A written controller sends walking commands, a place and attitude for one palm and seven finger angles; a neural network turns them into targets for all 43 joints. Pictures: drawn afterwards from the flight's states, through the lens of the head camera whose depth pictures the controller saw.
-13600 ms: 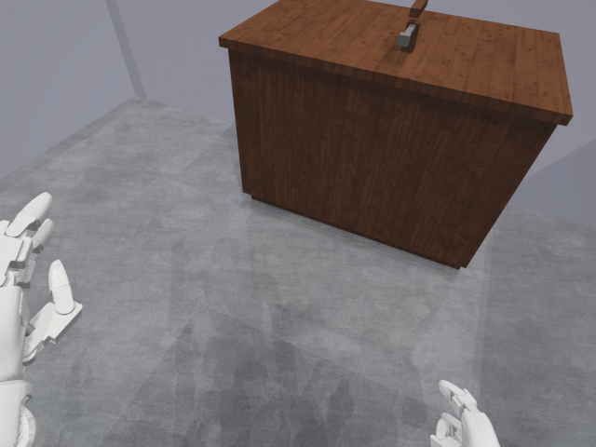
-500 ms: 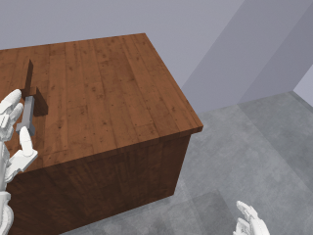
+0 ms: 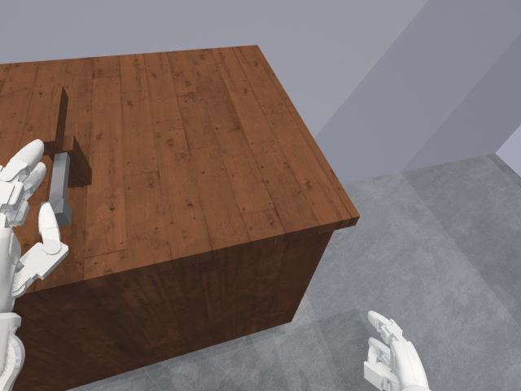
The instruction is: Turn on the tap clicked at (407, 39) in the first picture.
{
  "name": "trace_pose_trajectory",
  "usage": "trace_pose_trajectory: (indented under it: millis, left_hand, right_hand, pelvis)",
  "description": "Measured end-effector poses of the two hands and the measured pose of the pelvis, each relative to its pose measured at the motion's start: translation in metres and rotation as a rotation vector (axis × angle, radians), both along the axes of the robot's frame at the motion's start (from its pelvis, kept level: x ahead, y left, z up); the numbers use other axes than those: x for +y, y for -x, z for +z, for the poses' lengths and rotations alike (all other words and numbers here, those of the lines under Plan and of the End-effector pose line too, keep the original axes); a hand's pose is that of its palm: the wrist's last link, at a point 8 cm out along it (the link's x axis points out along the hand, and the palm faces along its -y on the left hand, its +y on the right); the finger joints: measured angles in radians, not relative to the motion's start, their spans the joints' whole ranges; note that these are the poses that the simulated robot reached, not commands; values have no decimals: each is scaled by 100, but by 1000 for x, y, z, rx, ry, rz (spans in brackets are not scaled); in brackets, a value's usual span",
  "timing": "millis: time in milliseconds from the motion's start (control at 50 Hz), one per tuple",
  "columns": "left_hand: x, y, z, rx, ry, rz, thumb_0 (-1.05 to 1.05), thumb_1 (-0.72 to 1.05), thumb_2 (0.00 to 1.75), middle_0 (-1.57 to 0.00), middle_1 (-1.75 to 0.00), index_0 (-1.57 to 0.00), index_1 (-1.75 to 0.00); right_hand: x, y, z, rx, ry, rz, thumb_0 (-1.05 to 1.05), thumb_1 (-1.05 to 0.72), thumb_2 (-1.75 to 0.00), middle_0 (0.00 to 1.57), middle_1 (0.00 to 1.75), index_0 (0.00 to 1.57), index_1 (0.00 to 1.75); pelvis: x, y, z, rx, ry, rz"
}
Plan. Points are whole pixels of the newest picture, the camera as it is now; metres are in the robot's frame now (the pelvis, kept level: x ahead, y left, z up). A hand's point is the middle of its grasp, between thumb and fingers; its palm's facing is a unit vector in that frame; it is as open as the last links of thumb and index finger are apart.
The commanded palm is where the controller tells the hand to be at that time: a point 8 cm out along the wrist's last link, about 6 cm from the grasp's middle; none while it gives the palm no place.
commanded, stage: shuffle to correct the standing spot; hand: left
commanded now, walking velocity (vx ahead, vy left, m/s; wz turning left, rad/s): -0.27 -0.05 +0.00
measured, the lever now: (56, 213) +0.30 +0.32 +0.10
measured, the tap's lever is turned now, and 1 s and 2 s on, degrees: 0 0 0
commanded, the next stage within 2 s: come to a stop and stand still in 0.26 s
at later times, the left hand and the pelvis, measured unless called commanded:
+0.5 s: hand (75, 299) +0.17 +0.22 +0.16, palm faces +0.31 -0.84 -0.45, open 7.4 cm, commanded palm +0.11 +0.26 +0.17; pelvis -0.06 -0.02 -0.01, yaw -2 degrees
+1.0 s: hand (70, 277) +0.19 +0.22 +0.16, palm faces +0.32 -0.86 -0.40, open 7.4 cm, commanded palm +0.13 +0.26 +0.17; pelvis -0.05 -0.01 +0.00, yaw -3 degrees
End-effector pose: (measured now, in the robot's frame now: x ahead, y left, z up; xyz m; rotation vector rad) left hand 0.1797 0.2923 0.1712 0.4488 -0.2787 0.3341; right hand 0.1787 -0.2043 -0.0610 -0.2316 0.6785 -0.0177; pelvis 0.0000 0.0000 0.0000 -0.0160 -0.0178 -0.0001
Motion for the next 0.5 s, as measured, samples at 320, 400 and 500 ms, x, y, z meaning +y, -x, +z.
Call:
trace_pose_trajectory:
  millis: [320,400,500]
  left_hand:
    - [-38,19,6,-5,-64,-50,2,89,90,-21,-30,-21,-31]
    - [-46,32,6,-15,-69,-80,2,89,90,-21,-30,-21,-31]
    - [-35,47,1,15,-79,-65,2,89,89,-21,-30,-21,-31]
  right_hand:
    - [-26,26,-16,6,-28,-19,1,-90,-90,21,30,21,30]
    - [-45,48,-20,38,16,-70,1,-91,-90,21,30,21,30]
    - [-58,83,-21,92,69,-132,1,-91,-90,21,30,21,30]
  pelvis:
    - [-24,30,-10,14,2,-28]
    - [-25,43,-11,44,1,-26]
    - [-20,56,-9,38,-14,-30]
